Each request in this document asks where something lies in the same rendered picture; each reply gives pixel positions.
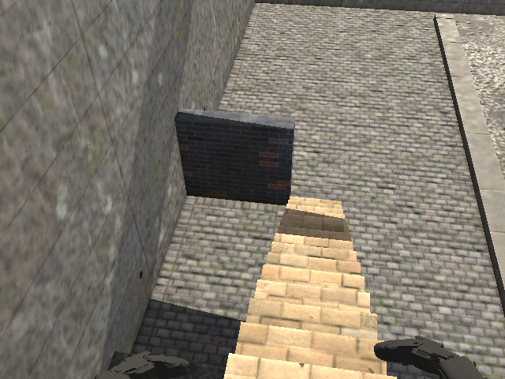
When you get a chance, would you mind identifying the robot right hand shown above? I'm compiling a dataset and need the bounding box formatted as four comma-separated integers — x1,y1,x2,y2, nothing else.
374,336,484,379

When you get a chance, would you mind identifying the robot left hand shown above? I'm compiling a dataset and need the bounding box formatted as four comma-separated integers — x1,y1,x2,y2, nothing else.
95,351,189,379

